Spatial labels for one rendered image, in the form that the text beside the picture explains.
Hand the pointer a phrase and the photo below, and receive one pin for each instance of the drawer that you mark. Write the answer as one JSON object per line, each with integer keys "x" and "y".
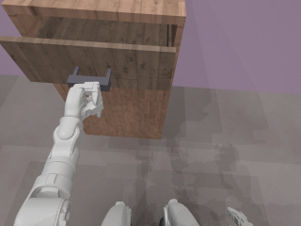
{"x": 140, "y": 55}

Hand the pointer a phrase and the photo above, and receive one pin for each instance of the handle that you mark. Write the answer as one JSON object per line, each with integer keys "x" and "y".
{"x": 105, "y": 83}

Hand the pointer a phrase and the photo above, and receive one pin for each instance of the left robot forearm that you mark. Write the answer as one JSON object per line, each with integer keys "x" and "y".
{"x": 56, "y": 178}

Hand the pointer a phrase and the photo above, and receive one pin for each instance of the left robot upper arm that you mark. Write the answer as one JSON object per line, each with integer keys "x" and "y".
{"x": 45, "y": 212}

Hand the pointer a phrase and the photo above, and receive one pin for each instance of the left robot thigh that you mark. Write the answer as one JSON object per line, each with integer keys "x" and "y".
{"x": 118, "y": 215}

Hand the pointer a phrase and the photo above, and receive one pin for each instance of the robot left hand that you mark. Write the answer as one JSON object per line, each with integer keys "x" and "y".
{"x": 80, "y": 106}

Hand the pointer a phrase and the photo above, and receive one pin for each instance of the robot right hand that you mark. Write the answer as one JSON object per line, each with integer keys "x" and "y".
{"x": 239, "y": 218}

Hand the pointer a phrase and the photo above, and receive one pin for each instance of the cabinet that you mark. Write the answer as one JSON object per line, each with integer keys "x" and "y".
{"x": 138, "y": 113}

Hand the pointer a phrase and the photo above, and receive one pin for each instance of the right robot thigh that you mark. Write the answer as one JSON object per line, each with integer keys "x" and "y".
{"x": 176, "y": 214}

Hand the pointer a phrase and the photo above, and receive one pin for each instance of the robot thigh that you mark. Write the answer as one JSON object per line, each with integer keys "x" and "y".
{"x": 176, "y": 214}
{"x": 118, "y": 215}

